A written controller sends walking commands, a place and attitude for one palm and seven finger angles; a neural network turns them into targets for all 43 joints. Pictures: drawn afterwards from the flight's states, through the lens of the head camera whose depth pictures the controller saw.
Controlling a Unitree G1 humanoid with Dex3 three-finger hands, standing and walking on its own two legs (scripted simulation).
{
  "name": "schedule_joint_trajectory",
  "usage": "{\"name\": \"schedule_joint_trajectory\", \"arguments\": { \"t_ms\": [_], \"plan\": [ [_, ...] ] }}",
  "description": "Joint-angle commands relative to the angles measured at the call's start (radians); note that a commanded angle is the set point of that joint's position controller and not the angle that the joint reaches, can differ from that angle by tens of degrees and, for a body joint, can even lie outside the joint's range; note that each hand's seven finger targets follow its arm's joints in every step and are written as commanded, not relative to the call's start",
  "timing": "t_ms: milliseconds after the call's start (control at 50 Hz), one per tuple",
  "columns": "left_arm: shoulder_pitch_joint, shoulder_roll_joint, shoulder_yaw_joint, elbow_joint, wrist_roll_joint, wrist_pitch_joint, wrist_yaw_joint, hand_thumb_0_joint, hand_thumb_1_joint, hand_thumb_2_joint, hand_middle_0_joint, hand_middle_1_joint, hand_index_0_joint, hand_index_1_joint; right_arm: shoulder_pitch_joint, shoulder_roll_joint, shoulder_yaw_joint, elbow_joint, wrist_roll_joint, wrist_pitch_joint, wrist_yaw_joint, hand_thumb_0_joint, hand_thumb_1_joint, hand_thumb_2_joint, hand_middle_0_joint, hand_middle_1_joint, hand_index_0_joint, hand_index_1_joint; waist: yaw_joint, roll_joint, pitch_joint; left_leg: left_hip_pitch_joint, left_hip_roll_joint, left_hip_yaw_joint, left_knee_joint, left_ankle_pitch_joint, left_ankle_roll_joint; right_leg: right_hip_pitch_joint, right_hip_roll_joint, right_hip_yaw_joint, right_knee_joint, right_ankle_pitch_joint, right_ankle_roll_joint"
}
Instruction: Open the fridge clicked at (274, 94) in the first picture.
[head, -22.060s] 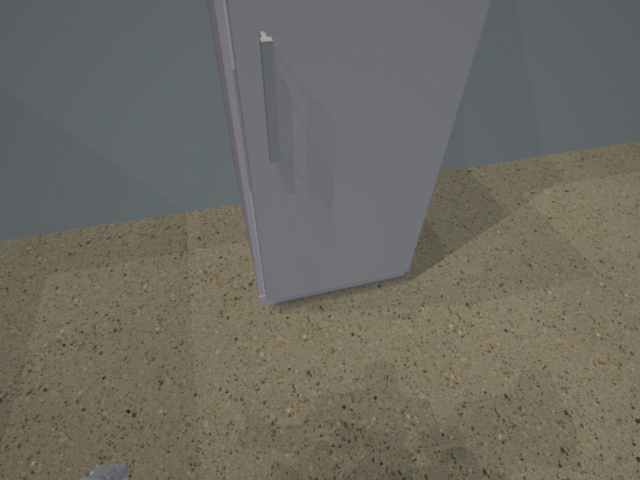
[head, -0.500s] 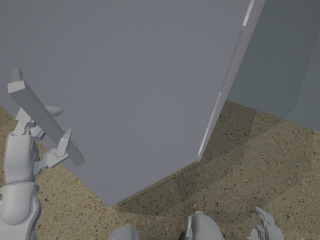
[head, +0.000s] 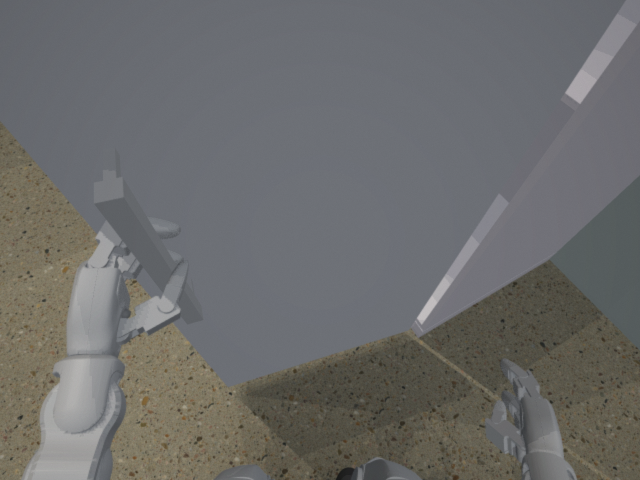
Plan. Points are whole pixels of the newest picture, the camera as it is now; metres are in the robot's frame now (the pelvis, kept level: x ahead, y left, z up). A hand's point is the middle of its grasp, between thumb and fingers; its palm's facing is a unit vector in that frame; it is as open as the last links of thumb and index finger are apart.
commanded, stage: stop walking and hold the door back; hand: left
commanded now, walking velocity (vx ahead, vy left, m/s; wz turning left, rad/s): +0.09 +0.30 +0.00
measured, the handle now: (161, 253) +0.33 +0.19 +0.09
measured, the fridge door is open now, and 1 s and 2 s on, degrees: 78 73 75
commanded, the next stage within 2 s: none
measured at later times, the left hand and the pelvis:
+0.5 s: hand (178, 279) +0.30 +0.16 +0.10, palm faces +0.35 -0.89 -0.28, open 6.0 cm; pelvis -0.10 -0.11 +0.01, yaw +6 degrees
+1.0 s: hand (177, 244) +0.33 +0.17 +0.11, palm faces +0.49 -0.85 -0.21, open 5.6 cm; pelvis -0.09 -0.16 +0.02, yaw +5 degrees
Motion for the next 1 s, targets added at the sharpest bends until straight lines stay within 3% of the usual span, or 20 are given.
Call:
{"name": "schedule_joint_trajectory", "arguments": {
  "t_ms": [0,20,40,160,180,220,240,260,340,440,480,500,520,540,580,700,720,760,860,980],
  "plan": [
    [-0.362,0.097,0.056,-0.047,-0.034,-0.063,0.061,0.0,0.9,0.9,-0.45,-1.4,-0.45,-1.4,0.023,-0.083,-0.003,-0.115,0.02,0.007,-0.018,0.0,-0.9,-0.9,0.2,0.3,0.2,0.3,-0.024,0.269,-0.403,0.463,0.307,-0.387,-0.397,0.697,0.163,-0.135,-0.036,0.158,0.324,0.169,0.115],
    [-0.47,0.113,0.047,-0.026,-0.025,-0.083,0.073,0.0,0.9,0.9,-0.45,-1.4,-0.45,-1.4,0.012,-0.082,0.01,-0.12,0.031,0.013,-0.009,0.0,-0.9,-0.9,0.2,0.3,0.2,0.3,0.007,0.439,-0.389,0.545,0.48,-0.589,-0.336,1.08,0.286,-0.309,-0.006,0.219,0.413,-0.295,0.142],
    [-0.481,0.142,0.072,0.034,-0.019,-0.082,0.078,0.0,0.9,0.9,-0.45,-1.4,-0.45,-1.4,0.005,-0.068,0.018,-0.107,0.039,0.017,0.012,0.0,-0.9,-0.9,0.2,0.3,0.2,0.3,0.02,0.365,-0.347,0.506,0.482,-0.55,-0.304,1.011,0.311,-0.36,0.017,0.308,0.481,-0.303,0.121],
    [-0.862,0.143,0.011,0.354,-0.028,-0.011,0.053,0.0,0.9,0.9,-0.45,-1.4,-0.45,-1.4,0.033,-0.116,0.019,-0.078,0.073,0.049,0.004,0.0,-0.9,-0.9,0.2,0.3,0.2,0.3,0.042,0.219,-0.28,-0.025,0.134,-0.078,-0.184,0.12,0.114,0.212,0.092,0.123,0.007,0.041,0.135],
    [-0.92,0.167,0.008,0.426,-0.031,-0.001,0.044,0.0,0.9,0.9,-0.45,-1.4,-0.45,-1.4,0.026,-0.103,0.028,-0.08,0.08,0.059,0.008,0.0,-0.9,-0.9,0.2,0.3,0.2,0.3,0.044,0.065,-0.266,-0.131,0.076,-0.065,-0.055,-0.088,0.09,0.276,0.051,0.205,-0.068,-0.03,0.132],
    [-0.93,0.29,0.091,0.568,-0.041,0.015,0.039,0.0,0.9,0.9,-0.45,-1.4,-0.45,-1.4,-0.036,-0.098,0.021,-0.115,0.071,0.079,0.014,0.0,-0.9,-0.9,0.2,0.3,0.2,0.3,0.086,-0.428,-0.16,-0.276,-0.073,-0.187,0.477,-0.154,0.031,0.048,-0.295,0.9,-0.523,-0.527,0.009],
    [-0.969,0.309,0.104,0.594,-0.043,0.021,0.033,0.0,0.9,0.9,-0.45,-1.4,-0.45,-1.4,-0.048,-0.098,0.027,-0.091,0.045,0.084,0.01,0.0,-0.9,-0.9,0.2,0.3,0.2,0.3,0.067,-0.305,-0.126,-0.269,-0.034,-0.282,0.543,-0.017,0.022,-0.015,-0.322,0.915,-0.553,-0.602,-0.019],
    [-1.028,0.36,0.143,0.633,-0.024,0.013,0.023,0.0,0.9,0.9,-0.45,-1.4,-0.45,-1.4,-0.026,-0.099,0.027,-0.039,0.026,0.088,0.014,0.0,-0.9,-0.9,0.2,0.3,0.2,0.3,0.035,-0.179,-0.187,-0.207,-0.036,-0.248,0.584,0.053,0.007,-0.084,-0.29,0.867,-0.52,-0.662,-0.032],
    [-1.18,0.419,0.199,0.795,-0.03,-0.081,0.013,0.0,0.9,0.9,-0.45,-1.4,-0.45,-1.4,0.034,-0.102,0.031,0.026,0.038,0.083,0.02,0.0,-0.9,-0.9,0.2,0.3,0.2,0.3,0.013,-0.158,-0.318,-0.141,-0.052,-0.152,0.381,0.077,0.007,0.014,-0.208,0.566,-0.406,-0.51,0.007],
    [-1.344,0.529,0.246,0.93,-0.014,-0.15,0.005,0.0,0.9,0.9,-0.45,-1.4,-0.45,-1.4,0.11,-0.141,0.01,0.054,0.045,0.054,0.016,0.0,-0.9,-0.9,0.2,0.3,0.2,0.3,-0.007,-0.169,-0.427,0.212,-0.101,-0.036,-0.146,-0.046,0.059,0.033,-0.166,0.397,-0.332,-0.285,0.052],
    [-1.387,0.442,0.181,0.967,-0.008,-0.176,-0.021,0.0,0.9,0.9,-0.45,-1.4,-0.45,-1.4,0.146,-0.172,0.022,0.048,0.043,0.047,0.017,0.0,-0.9,-0.9,0.2,0.3,0.2,0.3,-0.042,0.215,-0.387,0.322,-0.015,-0.149,-0.467,-0.145,0.125,-0.083,0.0,0.232,0.043,-0.193,0.114],
    [-1.454,0.421,0.18,0.951,-0.02,-0.186,-0.018,0.0,0.9,0.9,-0.45,-1.4,-0.45,-1.4,0.108,-0.202,0.027,0.022,0.045,0.031,0.013,0.0,-0.9,-0.9,0.2,0.3,0.2,0.3,-0.033,0.517,-0.304,0.284,0.247,-0.527,-0.574,-0.213,0.23,-0.274,0.108,0.125,0.416,-0.203,0.135],
    [-1.496,0.457,0.201,0.938,-0.013,-0.174,-0.003,0.0,0.9,0.9,-0.45,-1.4,-0.45,-1.4,0.066,-0.155,0.044,-0.006,0.055,0.014,0.016,0.0,-0.9,-0.9,0.2,0.3,0.2,0.3,0.008,0.475,-0.227,0.187,0.348,-0.667,-0.614,-0.063,0.305,-0.341,0.081,0.262,0.612,-0.198,0.092],
    [-1.473,0.511,0.263,0.968,-0.023,-0.154,-0.001,0.0,0.9,0.9,-0.45,-1.4,-0.45,-1.4,0.082,-0.196,0.01,0.033,0.056,0.021,0.009,0.0,-0.9,-0.9,0.2,0.3,0.2,0.3,0.054,0.284,-0.319,0.186,0.319,-0.498,-0.558,0.214,0.3,-0.271,0.083,0.287,0.727,-0.175,0.084],
    [-1.38,0.52,0.243,1.147,0.004,-0.132,-0.012,0.0,0.9,0.9,-0.45,-1.4,-0.45,-1.4,0.153,-0.223,-0.006,0.059,0.084,0.049,0.017,0.0,-0.9,-0.9,0.2,0.3,0.2,0.3,0.006,0.137,-0.327,0.203,0.284,-0.531,-0.455,0.171,0.303,-0.344,0.028,0.306,0.621,-0.072,0.09],
    [-1.457,0.458,0.172,1.149,0.002,-0.126,-0.036,0.0,0.9,0.9,-0.45,-1.4,-0.45,-1.4,0.214,-0.213,0.016,0.066,0.09,0.038,-0.001,0.0,-0.9,-0.9,0.2,0.3,0.2,0.3,0.022,0.308,-0.409,0.172,0.166,-0.194,-0.162,0.508,0.128,0.185,0.094,0.182,-0.157,-0.003,0.077],
    [-1.444,0.476,0.176,1.195,0.006,-0.118,-0.037,0.0,0.9,0.9,-0.45,-1.4,-0.45,-1.4,0.221,-0.221,0.016,0.078,0.093,0.035,0.006,0.0,-0.9,-0.9,0.2,0.3,0.2,0.3,0.016,0.223,-0.406,0.023,0.138,-0.176,-0.044,0.49,0.097,0.374,0.05,0.258,-0.245,0.084,0.059],
    [-1.381,0.707,0.34,1.255,0.01,-0.082,-0.021,0.0,0.9,0.9,-0.45,-1.4,-0.45,-1.4,0.221,-0.229,-0.014,0.061,0.1,0.048,0.013,0.0,-0.9,-0.9,0.2,0.3,0.2,0.3,0.012,-0.199,-0.434,-0.395,-0.013,-0.183,0.439,-0.067,0.016,0.562,-0.37,0.876,-0.337,0.469,-0.084],
    [-1.35,0.764,0.395,1.338,-0.018,-0.06,-0.029,0.0,0.9,0.9,-0.45,-1.4,-0.45,-1.4,0.193,-0.22,0.029,0.121,0.089,0.021,0.039,0.0,-0.9,-0.9,0.2,0.3,0.2,0.3,-0.016,-0.019,-0.371,-0.353,0.036,-0.222,0.48,0.099,-0.008,0.432,-0.237,0.459,-0.228,0.681,-0.025],
    [-1.251,0.825,0.465,1.374,-0.021,-0.085,-0.03,0.0,0.9,0.9,-0.45,-1.4,-0.45,-1.4,0.177,-0.223,0.032,0.073,0.088,0.004,0.05,0.0,-0.9,-0.9,0.2,0.3,0.2,0.3,0.008,-0.046,-0.376,-0.349,0.016,-0.167,0.372,0.177,-0.011,0.447,-0.204,0.389,-0.227,0.73,0.004]
  ]
}}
